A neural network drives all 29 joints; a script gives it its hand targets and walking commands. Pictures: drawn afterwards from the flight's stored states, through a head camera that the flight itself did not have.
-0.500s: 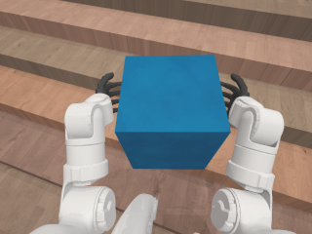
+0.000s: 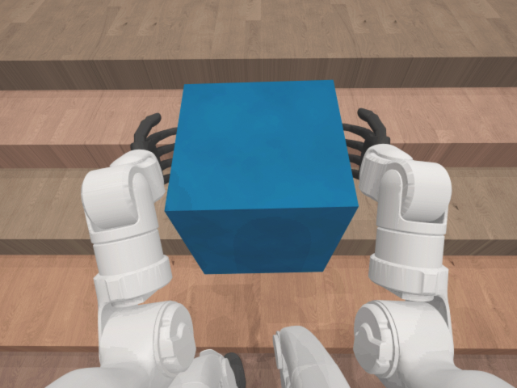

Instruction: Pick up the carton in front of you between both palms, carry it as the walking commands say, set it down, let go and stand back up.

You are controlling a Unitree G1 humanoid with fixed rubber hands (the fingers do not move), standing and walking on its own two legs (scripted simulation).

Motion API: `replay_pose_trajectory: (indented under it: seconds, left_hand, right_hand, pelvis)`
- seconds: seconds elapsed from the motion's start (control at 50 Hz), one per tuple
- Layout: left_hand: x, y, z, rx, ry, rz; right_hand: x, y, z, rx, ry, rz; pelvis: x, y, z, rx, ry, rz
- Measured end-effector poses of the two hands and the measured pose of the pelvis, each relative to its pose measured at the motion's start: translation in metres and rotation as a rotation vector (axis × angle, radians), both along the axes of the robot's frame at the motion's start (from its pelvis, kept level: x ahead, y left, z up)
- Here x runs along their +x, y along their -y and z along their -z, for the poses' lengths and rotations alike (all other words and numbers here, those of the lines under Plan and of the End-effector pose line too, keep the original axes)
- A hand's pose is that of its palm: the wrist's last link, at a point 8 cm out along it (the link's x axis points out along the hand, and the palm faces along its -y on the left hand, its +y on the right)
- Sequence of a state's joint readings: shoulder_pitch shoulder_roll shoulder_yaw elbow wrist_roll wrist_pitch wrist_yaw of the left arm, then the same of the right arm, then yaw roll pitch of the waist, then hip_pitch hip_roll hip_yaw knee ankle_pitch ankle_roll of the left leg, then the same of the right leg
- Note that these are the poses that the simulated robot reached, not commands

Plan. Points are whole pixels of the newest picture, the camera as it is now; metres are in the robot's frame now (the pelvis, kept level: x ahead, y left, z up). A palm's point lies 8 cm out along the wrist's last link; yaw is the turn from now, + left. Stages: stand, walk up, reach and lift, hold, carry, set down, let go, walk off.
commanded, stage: carry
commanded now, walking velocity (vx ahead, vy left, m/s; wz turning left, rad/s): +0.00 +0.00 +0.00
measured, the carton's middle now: (261, 188) +0.39 -0.03 +0.06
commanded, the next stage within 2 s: none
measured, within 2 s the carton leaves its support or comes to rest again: neither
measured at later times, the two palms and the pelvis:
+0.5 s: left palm (127, 131) +0.42 +0.14 +0.18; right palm (350, 111) +0.43 -0.16 +0.17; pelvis +0.09 -0.02 +0.03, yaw +1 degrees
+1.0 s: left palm (114, 138) +0.42 +0.16 +0.17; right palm (336, 118) +0.42 -0.14 +0.17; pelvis +0.09 +0.00 +0.04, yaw +1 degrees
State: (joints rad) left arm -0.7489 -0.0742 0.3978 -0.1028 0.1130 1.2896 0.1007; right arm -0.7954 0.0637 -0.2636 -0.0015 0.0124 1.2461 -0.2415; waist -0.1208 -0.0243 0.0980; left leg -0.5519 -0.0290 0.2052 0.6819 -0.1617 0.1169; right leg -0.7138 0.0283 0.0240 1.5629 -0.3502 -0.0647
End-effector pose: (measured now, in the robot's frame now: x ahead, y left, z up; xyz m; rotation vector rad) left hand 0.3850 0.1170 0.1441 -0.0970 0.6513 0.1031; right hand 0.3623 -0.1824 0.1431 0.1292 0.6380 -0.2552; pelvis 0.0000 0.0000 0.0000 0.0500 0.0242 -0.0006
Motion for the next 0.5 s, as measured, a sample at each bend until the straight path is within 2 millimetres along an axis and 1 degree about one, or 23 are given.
replay_pose_trajectory:
  seconds: [0.06, 0.12, 0.16, 0.2, 0.28, 0.34, 0.4, 0.5]
  left_hand:
    - [0.011, -0.008, -0.027, 0.012, 0.056, -0.020]
    - [0.021, -0.015, -0.053, 0.025, 0.110, -0.041]
    - [0.025, -0.018, -0.065, 0.037, 0.124, -0.053]
    - [0.027, -0.019, -0.071, 0.048, 0.096, -0.057]
    - [0.029, -0.019, -0.071, 0.052, 0.027, -0.057]
    - [0.031, -0.019, -0.067, 0.063, -0.008, -0.055]
    - [0.034, -0.019, -0.056, 0.072, -0.050, -0.054]
    - [0.036, -0.022, -0.032, 0.072, -0.092, -0.054]
  right_hand:
    - [0.021, -0.007, -0.029, 0.002, 0.057, -0.024]
    - [0.040, -0.015, -0.057, 0.001, 0.113, -0.062]
    - [0.050, -0.018, -0.069, 0.003, 0.128, -0.086]
    - [0.055, -0.019, -0.074, -0.004, 0.101, -0.100]
    - [0.058, -0.019, -0.076, -0.017, 0.032, -0.111]
    - [0.061, -0.019, -0.071, -0.012, -0.002, -0.113]
    - [0.063, -0.019, -0.057, -0.010, -0.043, -0.117]
    - [0.064, -0.021, -0.032, -0.014, -0.085, -0.119]
  pelvis:
    - [0.016, 0.002, -0.015, -0.021, -0.013, 0.011]
    - [0.033, 0.009, -0.019, -0.023, -0.022, 0.010]
    - [0.043, 0.013, -0.021, -0.035, -0.023, 0.010]
    - [0.052, 0.016, -0.026, -0.047, -0.016, 0.006]
    - [0.068, 0.020, -0.031, -0.046, -0.002, -0.003]
    - [0.077, 0.020, -0.033, -0.049, 0.003, -0.006]
    - [0.082, 0.018, -0.034, -0.052, 0.003, -0.010]
    - [0.086, 0.016, -0.035, -0.052, 0.000, -0.014]
